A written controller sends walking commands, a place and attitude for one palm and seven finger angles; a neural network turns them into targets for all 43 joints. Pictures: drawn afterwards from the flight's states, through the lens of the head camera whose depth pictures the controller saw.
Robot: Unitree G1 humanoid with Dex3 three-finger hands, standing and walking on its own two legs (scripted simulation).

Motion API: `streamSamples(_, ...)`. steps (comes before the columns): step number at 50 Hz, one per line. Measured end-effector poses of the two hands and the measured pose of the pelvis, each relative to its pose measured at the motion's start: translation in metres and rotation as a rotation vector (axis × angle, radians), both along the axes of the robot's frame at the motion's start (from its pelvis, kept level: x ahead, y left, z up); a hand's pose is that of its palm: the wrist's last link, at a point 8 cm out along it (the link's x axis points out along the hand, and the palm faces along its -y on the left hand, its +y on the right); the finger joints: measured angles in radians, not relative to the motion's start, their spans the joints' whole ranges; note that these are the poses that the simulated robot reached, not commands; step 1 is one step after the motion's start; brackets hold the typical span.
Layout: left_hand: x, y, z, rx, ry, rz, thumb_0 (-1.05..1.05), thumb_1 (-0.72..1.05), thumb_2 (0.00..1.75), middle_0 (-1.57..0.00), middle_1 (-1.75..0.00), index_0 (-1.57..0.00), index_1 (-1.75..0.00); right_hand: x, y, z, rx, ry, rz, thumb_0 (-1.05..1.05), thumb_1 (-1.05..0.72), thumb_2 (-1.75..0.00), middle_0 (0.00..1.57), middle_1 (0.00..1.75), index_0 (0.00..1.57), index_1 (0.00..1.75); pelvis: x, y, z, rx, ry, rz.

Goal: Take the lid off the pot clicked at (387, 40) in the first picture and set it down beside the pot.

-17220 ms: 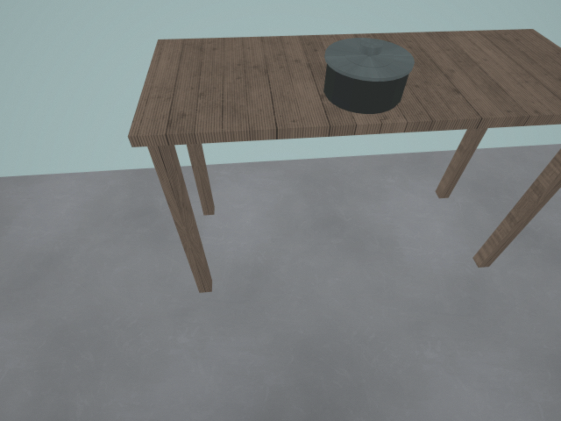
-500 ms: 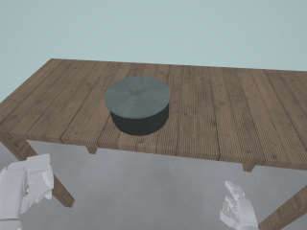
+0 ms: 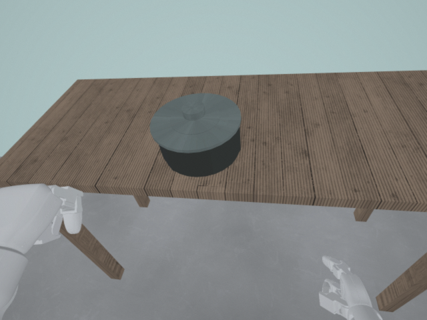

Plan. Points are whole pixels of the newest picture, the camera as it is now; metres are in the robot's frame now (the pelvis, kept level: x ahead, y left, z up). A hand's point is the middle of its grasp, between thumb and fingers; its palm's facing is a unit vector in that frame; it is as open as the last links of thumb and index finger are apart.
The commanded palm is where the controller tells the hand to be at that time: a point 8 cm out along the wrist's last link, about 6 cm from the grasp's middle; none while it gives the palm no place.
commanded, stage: reach forward and open the fingers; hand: left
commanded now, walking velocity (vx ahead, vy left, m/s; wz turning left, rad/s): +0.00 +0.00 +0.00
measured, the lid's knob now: (193, 110) +0.51 +0.11 +0.14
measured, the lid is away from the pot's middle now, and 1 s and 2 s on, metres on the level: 0.00 0.00 0.00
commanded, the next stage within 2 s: move the open hand above the knob in 0.80 s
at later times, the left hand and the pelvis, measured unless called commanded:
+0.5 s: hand (58, 197) +0.24 +0.27 +0.18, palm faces -0.10 +0.04 -0.99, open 7.8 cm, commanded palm +0.21 +0.26 +0.25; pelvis -0.03 +0.01 +0.00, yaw +2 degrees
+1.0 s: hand (74, 168) +0.28 +0.25 +0.20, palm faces -0.06 -0.02 -1.00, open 10.1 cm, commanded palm +0.25 +0.25 +0.27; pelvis -0.03 +0.01 +0.00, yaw +2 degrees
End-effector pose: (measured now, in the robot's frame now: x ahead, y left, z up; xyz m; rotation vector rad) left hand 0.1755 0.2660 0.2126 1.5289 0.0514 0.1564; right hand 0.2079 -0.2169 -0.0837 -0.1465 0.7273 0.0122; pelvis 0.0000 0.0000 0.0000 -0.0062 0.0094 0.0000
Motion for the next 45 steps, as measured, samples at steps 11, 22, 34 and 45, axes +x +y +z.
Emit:
streamSamples(11,0.022,-0.002,0.003,0.029,0.159,-0.073,0.01,0.31,1.27,-1.15,-0.88,-1.14,-0.88,0.006,0.010,0.009,0.008,-0.053,0.023,0.01,-0.90,-0.90,0.20,0.30,0.20,0.30,-0.010,0.000,0.003,-0.005,-0.023,0.037)
streamSamples(22,0.042,-0.004,0.015,0.034,0.187,-0.122,0.00,-0.04,1.49,-1.02,-0.49,-1.01,-0.49,-0.013,0.013,0.010,0.011,-0.044,0.031,0.01,-0.90,-0.90,0.20,0.30,0.20,0.30,-0.022,0.006,0.005,-0.007,-0.036,0.033)
streamSamples(34,0.059,0.001,0.028,0.006,0.141,-0.109,0.00,-0.32,1.62,-0.90,-0.15,-0.89,-0.15,-0.032,0.017,0.004,0.026,-0.019,0.023,0.02,-0.90,-0.90,0.20,0.30,0.20,0.30,-0.031,0.012,0.004,-0.003,-0.045,0.028)
streamSamples(45,0.081,0.007,0.059,0.035,0.071,-0.074,0.00,-0.37,1.63,-0.88,-0.09,-0.87,-0.09,-0.032,0.018,0.005,0.035,-0.023,0.023,0.02,-0.90,-0.90,0.20,0.30,0.20,0.30,-0.032,0.010,0.003,0.000,-0.041,0.026)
